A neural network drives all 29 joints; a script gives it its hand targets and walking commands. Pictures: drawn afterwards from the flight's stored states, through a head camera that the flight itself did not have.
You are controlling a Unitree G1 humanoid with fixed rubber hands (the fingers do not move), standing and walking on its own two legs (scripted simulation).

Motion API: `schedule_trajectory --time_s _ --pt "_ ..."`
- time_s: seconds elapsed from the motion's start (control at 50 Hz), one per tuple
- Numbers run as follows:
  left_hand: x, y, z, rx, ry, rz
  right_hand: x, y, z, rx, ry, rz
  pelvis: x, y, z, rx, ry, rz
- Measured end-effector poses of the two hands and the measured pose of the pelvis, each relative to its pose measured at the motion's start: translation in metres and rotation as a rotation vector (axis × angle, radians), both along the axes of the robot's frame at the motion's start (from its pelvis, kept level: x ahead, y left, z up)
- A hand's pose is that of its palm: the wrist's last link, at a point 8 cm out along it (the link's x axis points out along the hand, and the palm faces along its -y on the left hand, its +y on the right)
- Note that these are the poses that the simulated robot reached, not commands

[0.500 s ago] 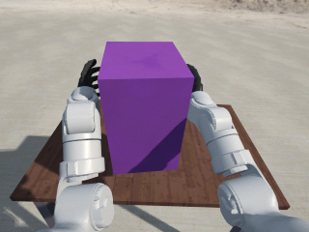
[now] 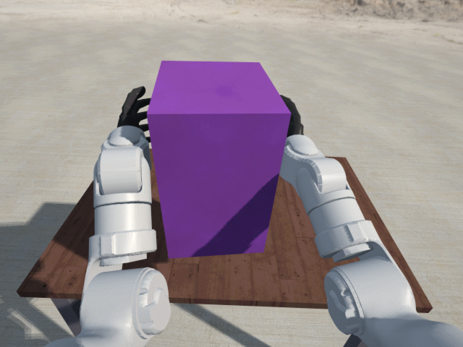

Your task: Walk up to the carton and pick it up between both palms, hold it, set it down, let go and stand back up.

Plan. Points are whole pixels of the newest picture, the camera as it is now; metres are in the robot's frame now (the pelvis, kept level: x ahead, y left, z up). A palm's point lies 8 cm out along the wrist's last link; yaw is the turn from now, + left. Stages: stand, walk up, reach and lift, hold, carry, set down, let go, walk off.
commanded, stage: hold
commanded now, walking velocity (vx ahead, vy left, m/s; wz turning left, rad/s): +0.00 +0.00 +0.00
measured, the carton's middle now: (214, 159) +0.36 +0.01 +0.22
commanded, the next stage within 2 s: none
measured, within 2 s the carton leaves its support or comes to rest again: neither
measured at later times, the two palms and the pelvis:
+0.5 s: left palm (131, 133) +0.37 +0.13 +0.26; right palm (289, 139) +0.37 -0.12 +0.25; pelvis +0.00 +0.00 +0.00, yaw +0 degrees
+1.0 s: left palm (131, 133) +0.38 +0.14 +0.26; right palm (288, 138) +0.37 -0.12 +0.25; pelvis +0.01 +0.01 +0.00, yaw +0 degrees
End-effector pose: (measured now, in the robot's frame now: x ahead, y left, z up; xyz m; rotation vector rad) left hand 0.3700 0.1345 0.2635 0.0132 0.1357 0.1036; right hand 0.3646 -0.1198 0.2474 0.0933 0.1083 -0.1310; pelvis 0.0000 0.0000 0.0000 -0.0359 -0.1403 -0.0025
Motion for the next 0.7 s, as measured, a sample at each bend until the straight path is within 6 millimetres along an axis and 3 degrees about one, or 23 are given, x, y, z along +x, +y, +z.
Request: schedule_trajectory --time_s 0.7 --pt "0.0072 0.0008 -0.0004 0.007 0.001 -0.006 0.0061 0.0007 0.0024 -0.008 0.003 -0.004 0.0049 0.0026 0.0002 -0.002 0.013 0.006"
